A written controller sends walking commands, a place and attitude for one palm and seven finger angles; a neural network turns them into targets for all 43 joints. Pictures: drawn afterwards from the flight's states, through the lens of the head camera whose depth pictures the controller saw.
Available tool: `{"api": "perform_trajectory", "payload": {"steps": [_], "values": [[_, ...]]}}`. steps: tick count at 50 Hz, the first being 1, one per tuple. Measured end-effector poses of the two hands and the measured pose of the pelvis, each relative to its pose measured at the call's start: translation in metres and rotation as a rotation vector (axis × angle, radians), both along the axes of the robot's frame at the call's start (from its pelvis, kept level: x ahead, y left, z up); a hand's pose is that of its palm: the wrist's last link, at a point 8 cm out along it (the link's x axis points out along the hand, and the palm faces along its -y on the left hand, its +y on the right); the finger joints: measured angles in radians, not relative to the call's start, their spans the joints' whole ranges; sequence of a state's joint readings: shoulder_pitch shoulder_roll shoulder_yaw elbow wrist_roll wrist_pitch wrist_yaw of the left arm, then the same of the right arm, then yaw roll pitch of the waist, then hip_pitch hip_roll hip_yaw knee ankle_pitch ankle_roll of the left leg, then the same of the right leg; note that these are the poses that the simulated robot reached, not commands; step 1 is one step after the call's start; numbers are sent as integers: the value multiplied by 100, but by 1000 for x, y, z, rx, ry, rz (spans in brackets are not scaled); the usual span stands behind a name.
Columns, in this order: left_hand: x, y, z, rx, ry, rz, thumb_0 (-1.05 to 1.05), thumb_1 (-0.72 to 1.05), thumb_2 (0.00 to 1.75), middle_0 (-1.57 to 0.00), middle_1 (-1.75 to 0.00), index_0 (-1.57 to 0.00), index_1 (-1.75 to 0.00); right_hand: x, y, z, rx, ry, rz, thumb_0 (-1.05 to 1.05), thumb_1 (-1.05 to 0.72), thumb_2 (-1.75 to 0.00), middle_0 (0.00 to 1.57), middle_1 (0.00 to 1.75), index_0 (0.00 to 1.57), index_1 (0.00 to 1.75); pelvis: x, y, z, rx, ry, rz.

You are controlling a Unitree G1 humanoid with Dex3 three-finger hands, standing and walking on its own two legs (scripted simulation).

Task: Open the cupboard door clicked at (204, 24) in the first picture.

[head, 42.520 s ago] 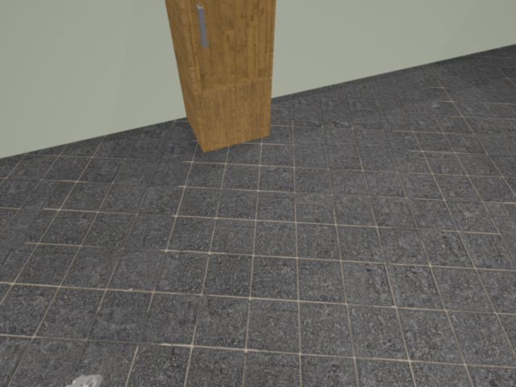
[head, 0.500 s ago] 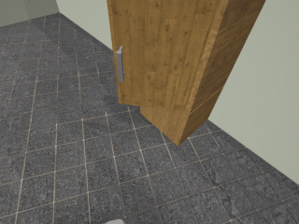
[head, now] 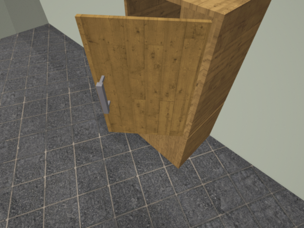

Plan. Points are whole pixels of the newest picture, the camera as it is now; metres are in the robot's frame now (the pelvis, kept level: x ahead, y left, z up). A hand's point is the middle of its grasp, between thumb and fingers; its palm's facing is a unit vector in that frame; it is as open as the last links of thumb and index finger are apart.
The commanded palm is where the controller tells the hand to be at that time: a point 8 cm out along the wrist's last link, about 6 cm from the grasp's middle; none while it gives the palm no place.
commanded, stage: come to a stop and stand still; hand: left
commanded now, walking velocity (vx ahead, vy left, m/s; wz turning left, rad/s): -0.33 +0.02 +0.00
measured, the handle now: (104, 95) +0.58 +0.23 -0.04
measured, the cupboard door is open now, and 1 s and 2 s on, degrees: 41 41 41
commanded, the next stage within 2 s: look again from close up in 0.92 s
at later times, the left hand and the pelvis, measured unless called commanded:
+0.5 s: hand out of the picture +0.05 +0.18 -0.17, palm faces +0.06 -0.97 -0.23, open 7.4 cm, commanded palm none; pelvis +0.01 -0.01 +0.00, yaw +1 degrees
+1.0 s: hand out of the picture +0.00 +0.18 -0.18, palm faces +0.04 -0.99 -0.16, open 7.4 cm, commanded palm none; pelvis +0.01 +0.01 +0.00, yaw +0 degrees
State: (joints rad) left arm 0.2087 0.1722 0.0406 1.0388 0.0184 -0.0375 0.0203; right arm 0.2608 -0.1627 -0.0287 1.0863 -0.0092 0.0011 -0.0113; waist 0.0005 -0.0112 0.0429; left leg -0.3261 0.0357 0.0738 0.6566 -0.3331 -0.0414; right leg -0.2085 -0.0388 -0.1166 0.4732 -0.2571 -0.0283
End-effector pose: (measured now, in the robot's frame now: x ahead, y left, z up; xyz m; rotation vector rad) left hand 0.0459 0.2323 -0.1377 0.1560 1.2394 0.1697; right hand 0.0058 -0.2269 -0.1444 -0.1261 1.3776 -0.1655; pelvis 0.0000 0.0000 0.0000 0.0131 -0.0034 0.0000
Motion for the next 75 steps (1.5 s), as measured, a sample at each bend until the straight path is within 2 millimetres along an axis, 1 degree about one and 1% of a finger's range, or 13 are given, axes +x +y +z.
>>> {"api": "perform_trajectory", "payload": {"steps": [5, 9, 14, 18, 22, 26, 29, 34, 41, 46, 51, 63, 75], "values": [[10, 10, -15, -5, 61, 13, 0, 92, 90, -20, -30, -20, -30, 43, 5, -3, -28, -57, 12, 1, -92, -90, 20, 30, 20, 29, 20, 8, -9, -12, -8, -13], [17, 14, -13, 11, 74, 22, 1, 91, 90, -20, -30, -20, -30, 67, 2, -1, -38, -93, 37, 1, -92, -90, 20, 30, 20, 29, 20, 5, -8, -3, -4, -11], [22, 13, -4, 58, 26, 20, 1, 91, 90, -20, -30, -20, -30, 84, -16, -7, -30, -125, 51, 1, -91, -90, 20, 30, 20, 30, 17, -8, -12, 1, -3, 0], [15, 8, 2, 70, 15, 22, 1, 91, 90, -20, -30, -20, -30, 88, -30, -5, -38, -122, 49, 1, -91, -90, 20, 30, 20, 29, 14, -13, -9, -2, -8, 19], [4, 2, 4, 51, 31, 22, 1, 90, 90, -20, -30, -20, -30, 86, -33, 4, -48, -123, 50, 1, -91, -90, 20, 30, 20, 29, 10, -13, -3, 5, -6, 15], [-7, 0, -6, 11, 48, 25, 1, 90, 90, -20, -30, -20, -30, 76, -27, 8, -58, -132, 59, 1, -91, -90, 20, 30, 19, 29, 7, -9, -4, -10, -2, 16], [-15, -1, -13, -21, 62, 41, 1, 90, 90, -20, -30, -20, -30, 62, -18, 8, -64, -102, 81, 0, -91, -90, 20, 30, 19, 29, 3, -4, -5, -26, -6, 25], [-29, -5, -13, -56, 94, 48, 1, 90, 90, -20, -30, -20, -30, 38, -1, 11, -43, -46, 92, 1, -91, -90, 20, 30, 20, 29, 1, 0, 1, -23, -3, 17], [-48, -4, -12, -59, 157, 37, 1, 91, 90, -20, -30, -20, -30, 10, 6, 11, -36, 1, 55, 1, -92, -90, 20, 30, 20, 29, 2, 5, 4, -18, -2, 7], [-54, -3, -11, -56, 184, 33, 1, 91, 90, -20, -30, -20, -30, -7, 13, 9, -24, 38, 33, 1, -91, -90, 20, 30, 20, 29, 5, 7, 4, -17, -4, 1], [-53, -5, -11, -57, 191, 31, 1, 91, 90, -20, -30, -20, -30, -19, 20, 8, -10, 70, 17, 1, -91, -90, 20, 30, 20, 29, 8, 9, 4, -17, -5, -1], [-36, 7, -4, 7, 134, -12, 1, 90, 90, -20, -30, -20, -30, -7, 33, -13, 45, -5, 28, 2, -92, -90, 20, 30, 20, 29, 8, 18, -5, -11, -9, -6], [-15, 4, 1, 24, 100, -33, 1, 90, 90, -20, -30, -20, -30, 8, 14, -10, 27, -28, 26, 1, -92, -90, 20, 30, 20, 29, 12, 7, -2, 2, -13, -23]]}}
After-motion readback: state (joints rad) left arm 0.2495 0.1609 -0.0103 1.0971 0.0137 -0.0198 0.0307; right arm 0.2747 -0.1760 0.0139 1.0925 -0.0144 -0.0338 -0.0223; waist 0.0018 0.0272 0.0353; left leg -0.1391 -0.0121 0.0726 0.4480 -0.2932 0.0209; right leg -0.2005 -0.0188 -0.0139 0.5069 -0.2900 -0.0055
